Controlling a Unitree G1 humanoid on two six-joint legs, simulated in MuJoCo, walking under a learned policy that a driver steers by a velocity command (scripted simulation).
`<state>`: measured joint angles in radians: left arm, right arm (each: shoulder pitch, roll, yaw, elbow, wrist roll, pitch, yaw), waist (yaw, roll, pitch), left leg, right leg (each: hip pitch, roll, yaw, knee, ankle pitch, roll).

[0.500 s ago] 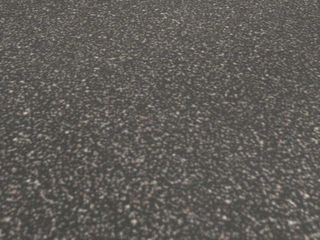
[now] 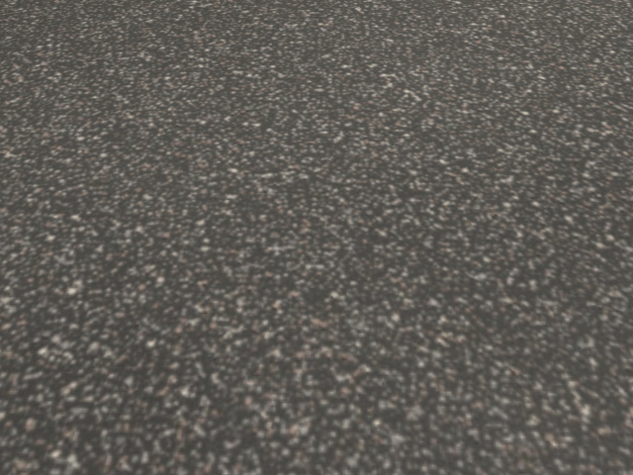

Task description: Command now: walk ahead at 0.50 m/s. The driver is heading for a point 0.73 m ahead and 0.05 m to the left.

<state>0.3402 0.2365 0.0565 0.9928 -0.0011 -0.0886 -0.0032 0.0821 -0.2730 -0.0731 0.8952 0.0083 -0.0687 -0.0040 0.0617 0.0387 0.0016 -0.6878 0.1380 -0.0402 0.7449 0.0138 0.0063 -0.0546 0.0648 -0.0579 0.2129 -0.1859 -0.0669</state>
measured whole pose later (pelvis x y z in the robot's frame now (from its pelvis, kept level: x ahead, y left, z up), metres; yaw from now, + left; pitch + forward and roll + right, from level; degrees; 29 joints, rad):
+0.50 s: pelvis +0.29 +0.07 +0.00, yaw +1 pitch +1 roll +1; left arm 0.12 0.28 0.07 0.91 -0.01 -0.07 0.01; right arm 0.32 -0.24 -0.06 0.98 0.00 -0.09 0.01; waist -0.05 -0.04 0.01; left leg -0.11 -0.07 0.06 0.25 -0.16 0.07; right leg -0.67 -0.14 0.04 0.89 -0.12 -0.01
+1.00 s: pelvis +0.56 -0.01 +0.00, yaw +0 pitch +1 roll +0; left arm 0.25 0.23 0.05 0.98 0.02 -0.09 -0.02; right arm 0.14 -0.28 -0.07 0.92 0.01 -0.06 -0.02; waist 0.03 0.04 0.04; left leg -0.60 0.10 -0.03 0.97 -0.27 0.00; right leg -0.20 0.05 -0.07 0.32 -0.14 -0.07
